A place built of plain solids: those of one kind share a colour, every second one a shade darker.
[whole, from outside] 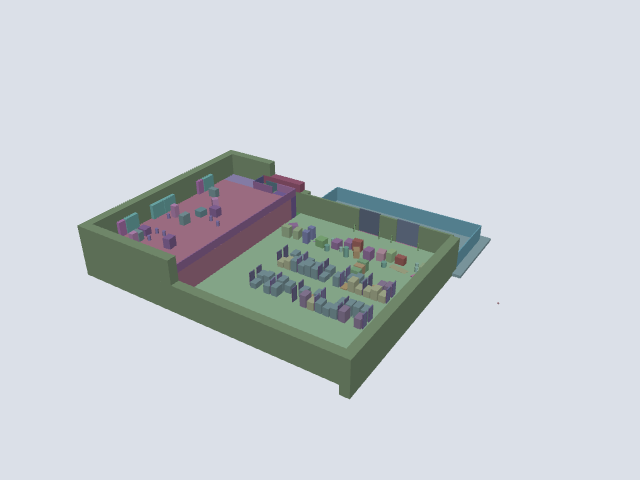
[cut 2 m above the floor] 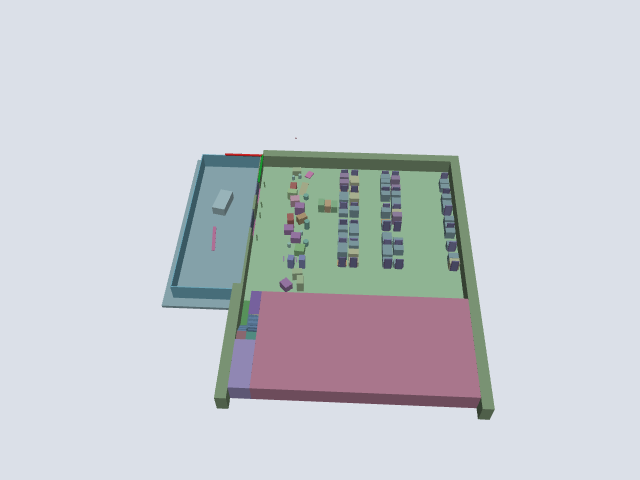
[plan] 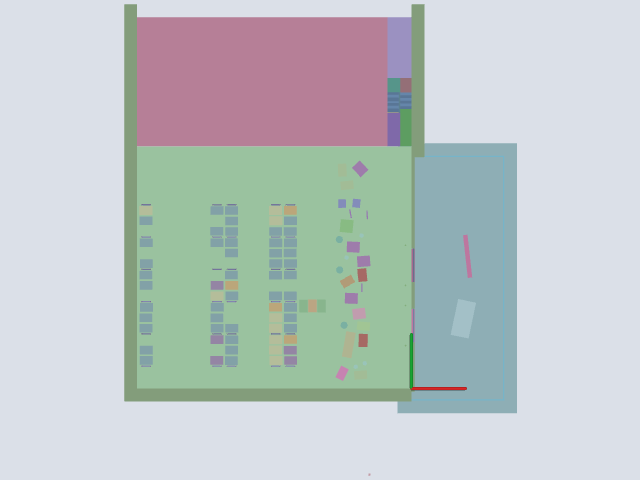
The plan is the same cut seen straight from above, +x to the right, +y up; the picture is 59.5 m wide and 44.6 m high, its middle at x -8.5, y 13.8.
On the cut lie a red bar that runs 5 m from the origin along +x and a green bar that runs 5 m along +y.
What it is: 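Into the block by a corridor 1.05 m broad, 7 risers of 0.213 m, a half turn on a landing, 8 more; up to a loft floor 3.20 m over the hall's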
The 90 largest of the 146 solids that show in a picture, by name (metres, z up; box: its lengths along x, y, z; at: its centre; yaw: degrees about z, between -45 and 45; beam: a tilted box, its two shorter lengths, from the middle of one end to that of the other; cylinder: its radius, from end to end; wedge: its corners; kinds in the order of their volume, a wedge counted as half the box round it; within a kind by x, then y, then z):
{
 "floor_loft_floorboards_1": {"box": [23.27, 12.0, 3.6], "at": [-13.86, 28.5, 1.4]},
 "floor_hall_tile_1": {"box": [25.5, 22.5, 1.65], "at": [-12.75, 11.25, -0.82]},
 "wall_concrete_1": {"box": [1.2, 24.9, 3.6], "at": [-26.1, 11.25, 1.4]},
 "wall_concrete_2": {"box": [1.2, 14.4, 6.8], "at": [-26.1, 28.5, 3.0]},
 "wall_concrete_3": {"box": [26.7, 1.2, 4.85], "at": [-13.35, -0.6, 0.78]},
 "wall_concrete_4": {"box": [27.9, 1.2, 3.6], "at": [-12.75, 35.1, 4.6]},
 "wall_concrete_5": {"box": [0.3, 4.6, 4.85], "at": [0.15, 2.0, 0.78]},
 "wall_concrete_6": {"box": [0.3, 2.5, 4.85], "at": [0.15, 8.65, 0.78]},
 "wall_concrete_7": {"box": [0.3, 8.8, 4.85], "at": [0.15, 17.4, 0.78]},
 "wall_concrete_8": {"box": [1.2, 8.54, 4.85], "at": [0.6, 25.77, 0.78]},
 "wall_concrete_9": {"box": [1.2, 8.06, 6.8], "at": [0.6, 31.67, 3.0]},
 "yard_yard_concrete_1": {"box": [11.1, 25.1, 0.4], "at": [4.25, 10.25, -1.45]},
 "floor_lofte_floorboards_1": {"box": [2.23, 5.66, 3.6], "at": [-1.11, 31.67, 1.4]},
 "load_cartons_1": {"box": [1.2, 0.8, 1.1], "at": [-24.67, 5.6, 0.55]},
 "load_cartons_2": {"box": [1.2, 0.8, 1.1], "at": [-24.67, 15.58, 0.55]},
 "load_cartons_3": {"box": [1.2, 0.8, 1.18], "at": [-24.66, 9.59, 0.59]},
 "load_cartons_4": {"box": [1.2, 0.8, 1.23], "at": [-24.63, 7.54, 0.61]},
 "load_cartons_5": {"box": [1.2, 0.8, 1.15], "at": [-24.63, 11.61, 0.58]},
 "load_cartons_6": {"box": [0.8, 1.2, 1.14], "at": [-21.44, 31.82, 3.77], "yaw": 3.0},
 "load_cartons_7": {"box": [1.2, 0.8, 1.07], "at": [-18.1, 14.61, 0.53]},
 "load_cartons_8": {"box": [1.2, 0.8, 1.06], "at": [-18.08, 6.57, 0.53]},
 "load_cartons_9": {"box": [1.2, 0.8, 1.23], "at": [-18.07, 13.54, 0.61]},
 "load_cartons_10": {"box": [1.2, 0.8, 1.34], "at": [-18.06, 5.6, 0.67]},
 "load_cartons_11": {"box": [1.2, 0.8, 1.27], "at": [-18.04, 7.55, 0.64]},
 "load_cartons_12": {"box": [1.2, 0.8, 1.43], "at": [-16.73, 2.59, 0.71]},
 "load_cartons_13": {"box": [1.2, 0.8, 1.4], "at": [-16.73, 13.55, 0.7]},
 "load_cartons_14": {"box": [1.2, 0.8, 1.08], "at": [-16.72, 16.54, 0.54]},
 "load_cartons_15": {"box": [1.2, 0.8, 1.55], "at": [-16.71, 3.57, 0.78]},
 "load_cartons_16": {"box": [1.2, 0.8, 1.06], "at": [-16.71, 14.59, 0.53]},
 "load_cartons_17": {"box": [1.2, 0.8, 1.28], "at": [-16.71, 15.57, 0.64]},
 "load_cartons_18": {"box": [1.2, 0.8, 1.46], "at": [-16.7, 4.53, 0.73]},
 "load_cartons_19": {"box": [1.2, 0.8, 1.29], "at": [-16.7, 5.6, 0.64]},
 "load_cartons_20": {"box": [1.2, 0.8, 1.29], "at": [-16.69, 8.61, 0.65]},
 "load_cartons_21": {"box": [1.2, 0.8, 1.34], "at": [-15.31, 29.89, 3.87], "yaw": -1.8},
 "load_cartons_22": {"box": [1.2, 0.8, 1.38], "at": [-12.63, 8.61, 0.69]},
 "load_cartons_23": {"box": [1.2, 0.8, 1.4], "at": [-12.62, 11.62, 0.7]},
 "load_cartons_24": {"box": [1.2, 0.8, 1.58], "at": [-12.62, 12.57, 0.79]},
 "load_cartons_25": {"box": [1.2, 0.8, 1.57], "at": [-12.62, 14.6, 0.78]},
 "load_cartons_26": {"box": [1.2, 0.8, 1.25], "at": [-12.61, 13.53, 0.62]},
 "load_cartons_27": {"box": [1.2, 0.8, 1.15], "at": [-11.27, 14.59, 0.57]},
 "load_cartons_28": {"box": [1.2, 0.8, 1.13], "at": [-11.25, 6.58, 0.57]},
 "load_cartons_29": {"box": [1.2, 0.8, 1.05], "at": [-11.24, 11.61, 0.53]},
 "load_cartons_30": {"box": [1.2, 0.8, 1.47], "at": [-11.24, 15.59, 0.73]},
 "load_cartons_31": {"box": [0.8, 1.2, 1.16], "at": [-7.25, 32.0, 3.78], "yaw": 0.5},
 "floor_lfland_floorboards_1": {"box": [1.18, 3.13, 4.85], "at": [-1.64, 24.06, 0.78]},
 "fence_metal_1": {"box": [8.74, 0.12, 2.6], "at": [4.25, -1.06, -0.35]},
 "fence_metal_2": {"box": [8.62, 0.12, 2.6], "at": [4.31, 21.56, -0.35]},
 "fence_metal_3": {"box": [0.12, 22.74, 2.6], "at": [8.56, 10.25, -0.35]},
 "floor_lfin_tile_1": {"box": [1.05, 6.34, 1.65], "at": [-0.53, 25.67, -0.82]},
 "wall_lfhigh_concrete_1": {"box": [1.2, 6.34, 1.2], "at": [0.6, 25.67, 3.8]},
 "shelf_1": {"box": [2.0, 0.5, 1.98], "at": [-20.14, 34.21, 4.19]},
 "shelf_2": {"box": [2.0, 0.5, 1.94], "at": [-15.7, 34.21, 4.17]},
 "shelf_3": {"box": [2.0, 0.5, 1.93], "at": [-13.64, 34.21, 4.16]},
 "shelf_4": {"box": [2.0, 0.5, 1.94], "at": [-5.96, 34.21, 4.17]},
 "skip_yard_1": {"box": [1.7, 3.4, 1.24], "at": [4.82, 6.48, -0.63], "yaw": -11.9},
 "load_bales_1": {"box": [1.2, 0.8, 1.25], "at": [-18.1, 2.62, 0.62]},
 "load_bales_2": {"box": [1.2, 0.8, 1.44], "at": [-18.07, 4.55, 0.72]},
 "load_bales_3": {"box": [1.2, 0.8, 1.57], "at": [-18.05, 9.58, 0.79]},
 "load_bales_4": {"box": [1.2, 0.8, 1.18], "at": [-11.26, 3.56, 0.59]},
 "load_bales_5": {"box": [1.2, 0.8, 1.37], "at": [-11.23, 2.6, 0.69]},
 "load_sacks_1": {"box": [1.22, 0.84, 1.23], "at": [-24.68, 16.54, 0.61]},
 "load_sacks_2": {"box": [1.22, 0.84, 1.05], "at": [-18.07, 8.59, 0.53]},
 "load_sacks_3": {"box": [1.22, 0.84, 1.36], "at": [-12.63, 3.57, 0.68]},
 "load_sacks_4": {"box": [1.22, 0.84, 1.43], "at": [-12.62, 6.57, 0.71]},
 "load_sacks_5": {"box": [1.22, 0.84, 1.22], "at": [-12.6, 15.58, 0.61]},
 "load_crate_hall_1": {"box": [1.2, 1.0, 1.36], "at": [-5.59, 8.38, 0.68], "yaw": -1.9},
 "load_crate_hall_2": {"box": [1.2, 1.0, 1.0], "at": [-5.41, 13.15, 0.5], "yaw": -2.7},
 "load_crate_hall_3": {"box": [1.0, 1.2, 0.94], "at": [-4.76, 20.41, 0.47], "yaw": 42.2},
 "load_crate_hall_4": {"box": [1.2, 1.0, 0.94], "at": [-4.44, 11.82, 0.47], "yaw": 3.9},
 "load_crate_1": {"box": [1.2, 1.0, 1.35], "at": [-20.62, 27.33, 3.88], "yaw": 6.1},
 "load_crate_2": {"box": [1.0, 1.2, 0.91], "at": [-19.99, 32.16, 3.66], "yaw": 1.8},
 "load_crate_3": {"box": [1.0, 1.2, 1.17], "at": [-11.52, 28.05, 3.78], "yaw": -1.4},
 "rail_loft_1": {"box": [24.45, 0.12, 1.1], "at": [-13.28, 22.56, 3.75]},
 "floor_sill_concrete_1": {"box": [0.3, 3.1, 1.65], "at": [0.15, 5.85, -0.82]},
 "floor_sill_concrete_2": {"box": [0.3, 3.1, 1.65], "at": [0.15, 11.45, -0.82]},
 "pallets_hall_1": {"box": [0.8, 1.2, 1.55], "at": [-6.43, 20.29, 0.78], "yaw": 2.6},
 "pallets_hall_2": {"box": [1.2, 0.8, 1.28], "at": [-5.98, 18.89, 0.64], "yaw": 6.5},
 "shutter_metal_1": {"box": [0.12, 3.1, 3.3], "at": [0.2, 5.85, 1.65]},
 "shutter_metal_2": {"box": [0.12, 3.1, 3.3], "at": [0.2, 11.45, 1.65]},
 "floor_1": {"box": [1.18, 1.32, 1.54], "at": [-1.64, 28.18, 0.72]},
 "load_cartons_barred_1": {"box": [0.8, 1.2, 1.06], "at": [-10.04, 7.65, 0.53]},
 "load_cartons_barred_2": {"box": [0.8, 1.2, 1.35], "at": [-8.36, 7.67, 0.68]},
 "floor_l1a_1": {"box": [1.05, 1.34, 1.54], "at": [-0.52, 28.17, 0.72]},
 "load_sacks_hall_1": {"box": [0.84, 1.22, 1.46], "at": [-4.57, 10.54, 0.73], "yaw": 5.8},
 "load_drums_hall_1": {"box": [1.2, 1.2, 1.03], "at": [-6.03, 15.09, 0.52], "yaw": -5.5},
 "ibc_hall_1": {"box": [1.2, 1.0, 1.16], "at": [-4.87, 6.95, 0.58], "yaw": 7.4},
 "load_bales_hall_1": {"box": [1.2, 0.8, 1.3], "at": [-4.46, 5.8, 0.65], "yaw": -5.4},
 "load_sacks_barred_1": {"box": [0.8, 1.2, 1.18], "at": [-9.2, 7.68, 0.59]},
 "wall_1": {"box": [0.13, 1.89, 4.35], "at": [-1.11, 26.57, 2.12]},
 "stillage_1": {"box": [1.2, 1.0, 0.84], "at": [-12.51, 29.66, 3.62], "yaw": -3.7}
}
